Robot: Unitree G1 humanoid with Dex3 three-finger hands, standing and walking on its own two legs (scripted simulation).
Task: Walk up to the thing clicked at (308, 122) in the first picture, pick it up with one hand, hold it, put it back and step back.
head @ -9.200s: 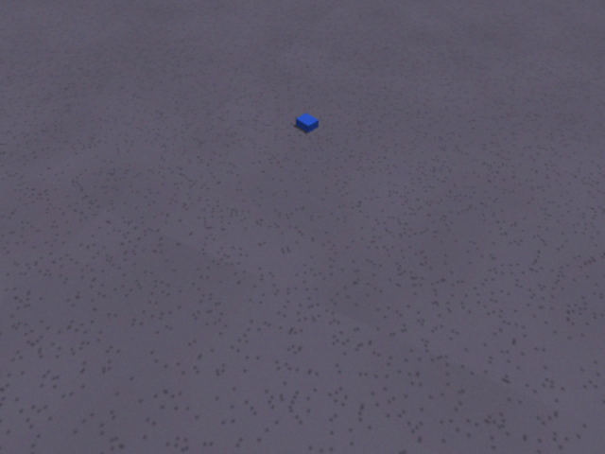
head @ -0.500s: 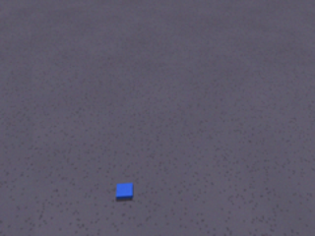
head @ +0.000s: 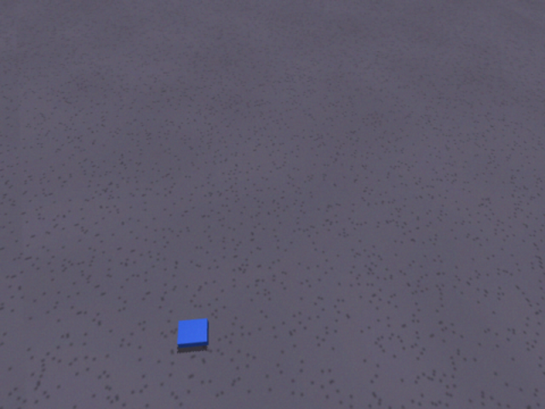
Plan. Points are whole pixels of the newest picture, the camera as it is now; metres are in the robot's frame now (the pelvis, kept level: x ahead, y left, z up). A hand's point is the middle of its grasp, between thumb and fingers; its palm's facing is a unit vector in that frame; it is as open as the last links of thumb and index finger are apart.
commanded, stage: walk up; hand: left
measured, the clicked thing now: (193, 333) +0.46 +0.25 -0.75
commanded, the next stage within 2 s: stand in 1.48 s
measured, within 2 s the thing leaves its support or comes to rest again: neither
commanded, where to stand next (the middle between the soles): +0.03 -0.03 m, yaw +2 degrees
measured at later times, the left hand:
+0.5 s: hand out of the picture +0.15 +0.22 -0.16, palm faces +0.02 -0.95 -0.32, open 7.4 cm
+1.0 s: hand out of the picture +0.10 +0.22 -0.15, palm faces +0.05 -0.94 -0.33, open 7.4 cm
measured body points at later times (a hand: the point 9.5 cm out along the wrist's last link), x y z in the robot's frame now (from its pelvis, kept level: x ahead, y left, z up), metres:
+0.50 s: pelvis +0.03 -0.03 -0.01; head +0.06 -0.02 +0.44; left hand +0.14 +0.27 -0.14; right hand +0.09 -0.34 -0.13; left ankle +0.02 +0.10 -0.74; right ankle +0.06 -0.16 -0.74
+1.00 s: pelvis +0.02 -0.03 +0.01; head +0.04 -0.03 +0.46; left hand +0.09 +0.27 -0.12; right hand +0.13 -0.33 -0.12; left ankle +0.02 +0.10 -0.74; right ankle +0.06 -0.16 -0.74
